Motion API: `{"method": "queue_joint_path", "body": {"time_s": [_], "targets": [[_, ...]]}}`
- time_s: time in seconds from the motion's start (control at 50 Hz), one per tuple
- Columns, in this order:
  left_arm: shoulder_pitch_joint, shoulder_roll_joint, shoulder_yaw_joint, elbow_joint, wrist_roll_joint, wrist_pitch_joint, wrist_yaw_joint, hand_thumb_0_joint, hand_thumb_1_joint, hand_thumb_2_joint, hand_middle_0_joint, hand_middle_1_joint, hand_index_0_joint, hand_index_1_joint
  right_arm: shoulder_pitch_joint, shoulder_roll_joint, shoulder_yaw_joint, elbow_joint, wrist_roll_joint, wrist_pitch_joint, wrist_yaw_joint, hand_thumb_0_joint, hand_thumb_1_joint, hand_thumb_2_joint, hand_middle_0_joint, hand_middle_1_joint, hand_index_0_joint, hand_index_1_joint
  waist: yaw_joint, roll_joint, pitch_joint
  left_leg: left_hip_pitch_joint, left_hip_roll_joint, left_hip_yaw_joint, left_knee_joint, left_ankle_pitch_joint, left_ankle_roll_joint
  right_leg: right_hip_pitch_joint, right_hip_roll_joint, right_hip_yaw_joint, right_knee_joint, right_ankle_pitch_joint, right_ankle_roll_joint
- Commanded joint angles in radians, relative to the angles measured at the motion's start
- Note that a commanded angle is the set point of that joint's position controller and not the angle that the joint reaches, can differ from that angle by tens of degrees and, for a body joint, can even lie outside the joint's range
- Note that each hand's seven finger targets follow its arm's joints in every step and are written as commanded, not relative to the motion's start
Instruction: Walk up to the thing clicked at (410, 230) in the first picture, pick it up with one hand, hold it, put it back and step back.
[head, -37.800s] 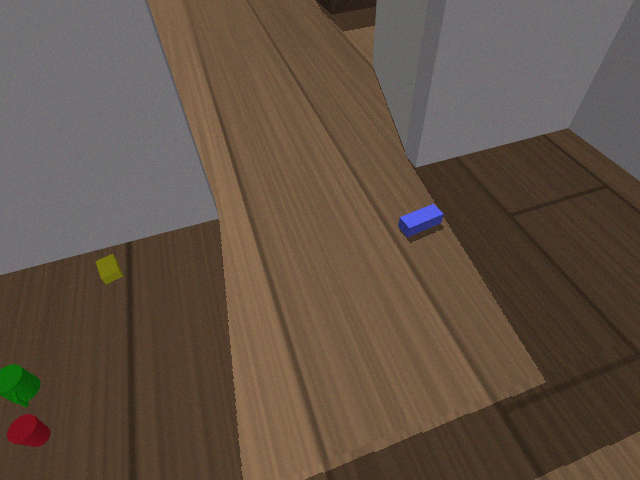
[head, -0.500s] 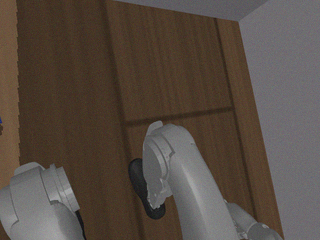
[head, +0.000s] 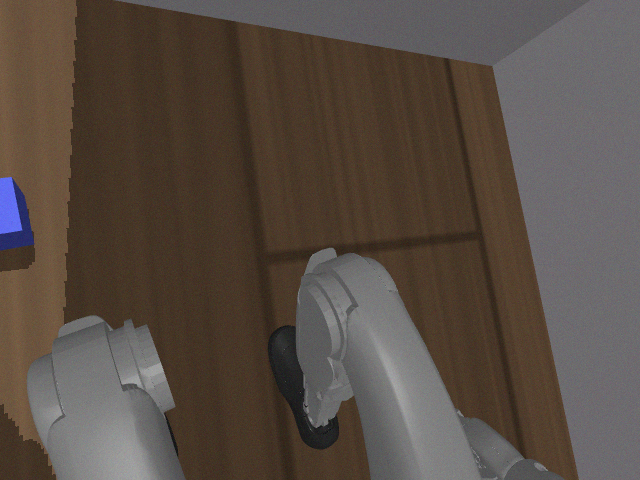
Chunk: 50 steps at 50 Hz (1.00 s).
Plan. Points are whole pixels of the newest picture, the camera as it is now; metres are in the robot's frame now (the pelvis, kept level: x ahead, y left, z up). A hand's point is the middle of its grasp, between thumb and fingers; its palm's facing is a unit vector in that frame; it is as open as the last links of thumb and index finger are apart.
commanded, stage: withdraw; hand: left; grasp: from above
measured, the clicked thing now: out of the picture +0.44 +0.34 -0.27
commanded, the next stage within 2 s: home in 0.70 s
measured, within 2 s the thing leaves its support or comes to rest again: rests again in 0.10 s
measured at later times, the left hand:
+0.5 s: hand out of the picture +0.40 +0.32 -0.10, palm faces -0.54 -0.15 -0.83, open 13.9 cm
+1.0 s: hand out of the picture +0.45 +0.35 -0.09, palm faces -0.39 -0.14 -0.91, open 12.9 cm
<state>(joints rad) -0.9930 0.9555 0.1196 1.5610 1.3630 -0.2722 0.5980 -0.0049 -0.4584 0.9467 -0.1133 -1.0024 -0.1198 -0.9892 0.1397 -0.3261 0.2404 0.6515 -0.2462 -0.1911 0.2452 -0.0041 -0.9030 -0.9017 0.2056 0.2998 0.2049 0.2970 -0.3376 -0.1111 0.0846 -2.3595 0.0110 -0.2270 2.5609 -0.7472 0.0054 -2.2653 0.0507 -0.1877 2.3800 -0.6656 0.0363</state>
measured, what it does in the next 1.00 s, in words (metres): rises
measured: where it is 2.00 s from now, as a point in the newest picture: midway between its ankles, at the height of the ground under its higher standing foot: (242, 447)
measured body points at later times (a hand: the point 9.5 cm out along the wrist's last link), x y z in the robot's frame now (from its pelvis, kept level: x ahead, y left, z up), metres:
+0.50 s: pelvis -0.02 -0.01 +0.06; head +0.21 +0.08 +0.43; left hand +0.42 +0.32 -0.06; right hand +0.08 -0.29 -0.04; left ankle +0.06 +0.12 -0.27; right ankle +0.11 -0.11 -0.27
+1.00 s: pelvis +0.00 +0.00 +0.05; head +0.23 +0.08 +0.43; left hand +0.46 +0.35 -0.04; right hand +0.06 -0.24 -0.06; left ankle +0.05 +0.12 -0.27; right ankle +0.11 -0.11 -0.27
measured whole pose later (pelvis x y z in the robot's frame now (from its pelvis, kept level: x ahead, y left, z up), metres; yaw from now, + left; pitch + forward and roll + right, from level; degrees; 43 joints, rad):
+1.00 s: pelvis +0.00 +0.00 +0.05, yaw +6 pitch +37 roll -9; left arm -0.98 0.73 0.07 1.31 1.14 -0.10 0.27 0.00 -0.25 0.93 -0.20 -0.78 -0.19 -0.79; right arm 0.22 -0.24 0.09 0.68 -0.10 -0.03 0.15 0.00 -0.89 -0.90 0.21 0.30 0.20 0.30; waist -0.24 0.05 -0.08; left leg -2.29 0.00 -0.10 2.34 -0.70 0.03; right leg -2.22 0.01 -0.08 2.24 -0.68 0.03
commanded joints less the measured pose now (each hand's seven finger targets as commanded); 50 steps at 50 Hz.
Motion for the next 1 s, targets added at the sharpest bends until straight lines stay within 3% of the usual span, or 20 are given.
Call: {"method": "queue_joint_path", "body": {"time_s": [0.0, 0.02, 0.04, 0.06, 0.14, 0.2, 0.26, 0.32, 0.38, 0.46, 0.5, 0.54, 0.64, 0.66, 0.74, 0.78, 0.8, 0.84, 0.9, 0.98], "targets": [[-0.276, 0.253, 0.092, -0.309, -0.086, 0.094, 0.065, 0.0, -0.504, 0.97, -0.073, -0.991, -0.08, -0.981, 0.178, -0.296, -0.157, 0.003, 0.039, 0.001, 0.013, 0.0, -0.897, -0.9, 0.201, 0.3, 0.2, 0.3, 0.072, 0.726, -0.871, 0.664, 0.023, 0.113, -0.325, 0.397, -0.018, 0.35, 0.04, -0.046, -0.186, 0.371, -0.071], [-0.259, 0.238, 0.1, -0.345, -0.111, 0.121, 0.06, 0.0, -0.497, 0.965, -0.073, -0.986, -0.082, -0.975, 0.177, -0.291, -0.172, -0.007, 0.053, 0.011, 0.015, 0.0, -0.895, -0.899, 0.201, 0.3, 0.2, 0.3, 0.09, 0.737, -0.903, 0.673, 0.019, 0.118, -0.349, 0.414, -0.02, 0.354, 0.033, -0.041, -0.19, 0.381, -0.074], [-0.23, 0.165, 0.054, -0.314, -0.129, 0.153, 0.041, 0.0, -0.506, 0.97, -0.073, -0.984, -0.079, -0.976, 0.175, -0.272, -0.181, 0.006, 0.063, 0.017, 0.022, 0.0, -0.898, -0.9, 0.201, 0.3, 0.2, 0.3, 0.091, 0.715, -0.878, 0.656, 0.018, 0.124, -0.363, 0.387, -0.017, 0.333, 0.034, -0.032, -0.198, 0.362, -0.078], [-0.234, 0.134, 0.039, -0.334, -0.153, 0.181, 0.019, 0.0, -0.51, 0.978, -0.069, -0.985, -0.073, -0.979, 0.173, -0.268, -0.194, 0.013, 0.077, 0.029, 0.024, 0.0, -0.897, -0.9, 0.2, 0.3, 0.2, 0.3, 0.102, 0.688, -0.887, 0.644, 0.019, 0.127, -0.386, 0.361, -0.012, 0.321, 0.036, -0.025, -0.221, 0.337, -0.079], [-0.244, -0.017, -0.063, -0.289, -0.242, 0.271, -0.127, 0.0, -0.513, 0.99, -0.07, -0.994, -0.071, -0.991, 0.218, -0.256, -0.237, 0.039, 0.119, 0.075, 0.01, 0.0, -0.899, -0.901, 0.2, 0.3, 0.2, 0.3, 0.057, 0.489, -0.783, 0.525, 0.007, 0.137, -0.43, 0.238, 0.017, 0.342, 0.04, 0.007, -0.311, 0.239, -0.077], [-0.239, -0.095, -0.134, -0.281, -0.292, 0.282, -0.266, 0.0, -0.51, 0.995, -0.085, -0.995, -0.082, -0.998, 0.242, -0.256, -0.248, 0.039, 0.141, 0.109, -0.009, 0.0, -0.901, -0.902, 0.2, 0.3, 0.2, 0.3, 0.033, 0.335, -0.711, 0.469, -0.002, 0.131, -0.456, 0.183, 0.034, 0.397, 0.035, 0.025, -0.362, 0.186, -0.073], [-0.226, -0.128, -0.181, -0.302, -0.302, 0.246, -0.394, 0.0, -0.523, 1.007, -0.087, -1.008, -0.081, -1.015, 0.239, -0.256, -0.249, 0.031, 0.159, 0.137, -0.043, 0.0, -0.905, -0.904, 0.2, 0.3, 0.2, 0.3, 0.027, 0.254, -0.656, 0.424, -0.015, 0.135, -0.474, 0.159, 0.036, 0.44, 0.024, 0.036, -0.397, 0.149, -0.08], [-0.196, -0.064, -0.154, -0.319, -0.282, 0.186, -0.461, 0.0, -0.502, 1.001, -0.097, -1.005, -0.092, -1.011, 0.233, -0.242, -0.242, 0.005, 0.16, 0.161, -0.084, 0.0, -0.9, -0.902, 0.2, 0.3, 0.2, 0.3, 0.06, 0.171, -0.638, 0.385, -0.029, 0.167, -0.453, 0.176, 0.037, 0.502, 0.016, 0.064, -0.429, 0.137, -0.084], [-0.22, 0.018, -0.095, -0.352, -0.25, 0.103, -0.446, 0.0, -0.48, 0.985, -0.11, -0.986, -0.108, -0.99, 0.215, -0.228, -0.221, -0.01, 0.155, 0.176, -0.118, 0.0, -0.898, -0.9, 0.2, 0.3, 0.2, 0.3, 0.096, 0.183, -0.659, 0.379, -0.041, 0.181, -0.438, 0.175, 0.033, 0.497, 0.006, 0.078, -0.428, 0.11, -0.085], [-0.264, 0.085, -0.029, -0.366, -0.163, 0.001, -0.342, 0.0, -0.497, 0.99, -0.088, -0.992, -0.088, -0.992, 0.189, -0.217, -0.196, -0.001, 0.136, 0.187, -0.136, 0.0, -0.895, -0.898, 0.2, 0.3, 0.2, 0.3, 0.11, 0.285, -0.749, 0.45, -0.038, 0.184, -0.408, 0.215, 0.026, 0.451, 0.007, 0.068, -0.372, 0.148, -0.084], [-0.329, 0.102, -0.019, -0.344, -0.117, -0.022, -0.271, 0.0, -0.509, 0.993, -0.075, -1.0, -0.078, -0.996, 0.184, -0.209, -0.186, 0.005, 0.123, 0.187, -0.134, 0.0, -0.896, -0.897, 0.2, 0.3, 0.2, 0.3, 0.095, 0.364, -0.78, 0.491, -0.036, 0.182, -0.407, 0.22, 0.023, 0.418, 0.008, 0.065, -0.34, 0.157, -0.083], [-0.393, 0.09, -0.031, -0.264, -0.08, -0.027, -0.21, 0.0, -0.512, 0.99, -0.07, -1.003, -0.075, -0.996, 0.19, -0.205, -0.185, 0.022, 0.112, 0.183, -0.133, 0.0, -0.896, -0.896, 0.2, 0.3, 0.2, 0.3, 0.066, 0.407, -0.74, 0.51, -0.031, 0.174, -0.415, 0.181, 0.02, 0.35, 0.011, 0.058, -0.327, 0.123, -0.086], [-0.485, 0.131, -0.023, -0.216, -0.043, 0.009, -0.115, 0.0, -0.501, 0.977, -0.077, -0.995, -0.085, -0.986, 0.2, -0.231, -0.197, 0.046, 0.083, 0.156, -0.142, 0.0, -0.897, -0.896, 0.201, 0.3, 0.2, 0.3, 0.044, 0.519, -0.772, 0.593, -0.024, 0.157, -0.442, 0.107, 0.007, 0.265, 0.002, 0.033, -0.302, 0.062, -0.091], [-0.522, 0.154, -0.008, -0.267, -0.045, 0.021, -0.105, 0.0, -0.49, 0.969, -0.082, -0.995, -0.092, -0.982, 0.205, -0.238, -0.201, 0.049, 0.08, 0.15, -0.142, 0.0, -0.895, -0.895, 0.201, 0.3, 0.2, 0.3, 0.048, 0.561, -0.805, 0.62, -0.022, 0.155, -0.453, 0.107, 0.005, 0.255, -0.003, 0.021, -0.289, 0.08, -0.089], [-0.516, 0.091, -0.036, -0.259, -0.081, 0.083, -0.113, 0.0, -0.49, 0.963, -0.087, -0.984, -0.097, -0.973, 0.218, -0.24, -0.218, 0.055, 0.09, 0.134, -0.137, 0.0, -0.898, -0.896, 0.2, 0.3, 0.2, 0.3, 0.041, 0.589, -0.86, 0.652, -0.016, 0.151, -0.463, 0.142, 0.003, 0.228, -0.009, 0.015, -0.276, 0.132, -0.089], [-0.45, 0.06, -0.06, -0.204, -0.1, 0.113, -0.141, 0.0, -0.476, 0.954, -0.091, -0.982, -0.104, -0.968, 0.251, -0.238, -0.223, 0.06, 0.098, 0.128, -0.134, 0.0, -0.897, -0.895, 0.2, 0.3, 0.2, 0.3, 0.032, 0.534, -0.85, 0.643, -0.017, 0.151, -0.457, 0.194, 0.007, 0.258, -0.008, 0.009, -0.293, 0.177, -0.086], [-0.416, 0.042, -0.073, -0.197, -0.112, 0.127, -0.16, 0.0, -0.396, 0.904, -0.171, -0.902, -0.184, -0.888, 0.262, -0.232, -0.225, 0.058, 0.104, 0.131, -0.133, 0.0, -0.882, -0.894, 0.199, 0.299, 0.199, 0.299, 0.037, 0.491, -0.867, 0.62, -0.02, 0.156, -0.45, 0.213, 0.012, 0.287, -0.005, 0.011, -0.303, 0.196, -0.084], [-0.345, 0.069, -0.048, -0.244, -0.145, 0.156, -0.196, 0.0, -0.283, 0.971, -0.263, -0.742, -0.233, -0.76, 0.28, -0.232, -0.236, 0.043, 0.118, 0.138, -0.129, 0.0, -0.881, -0.894, 0.199, 0.299, 0.199, 0.299, 0.086, 0.487, -0.896, 0.641, -0.023, 0.159, -0.474, 0.272, 0.012, 0.339, -0.011, 0.019, -0.314, 0.239, -0.083], [-0.252, 0.037, -0.039, -0.32, -0.218, 0.189, -0.268, 0.0, -0.07, 0.896, -0.235, -0.596, -0.214, -0.615, 0.299, -0.212, -0.25, 0.024, 0.141, 0.156, -0.117, 0.0, -0.887, -0.896, 0.199, 0.299, 0.199, 0.299, 0.121, 0.469, -0.963, 0.688, -0.024, 0.166, -0.5, 0.359, 0.013, 0.432, -0.008, 0.032, -0.331, 0.297, -0.082], [-0.098, 0.043, 0.026, -0.56, -0.329, 0.21, -0.379, 0.0, 0.25, 0.829, -0.206, -0.432, -0.195, -0.442, 0.304, -0.215, -0.292, -0.022, 0.177, 0.19, -0.113, 0.0, -0.893, -0.898, 0.2, 0.299, 0.199, 0.299, 0.188, 0.451, -1.031, 0.761, -0.028, 0.173, -0.547, 0.442, 0.013, 0.519, -0.016, 0.059, -0.391, 0.333, -0.086]]}}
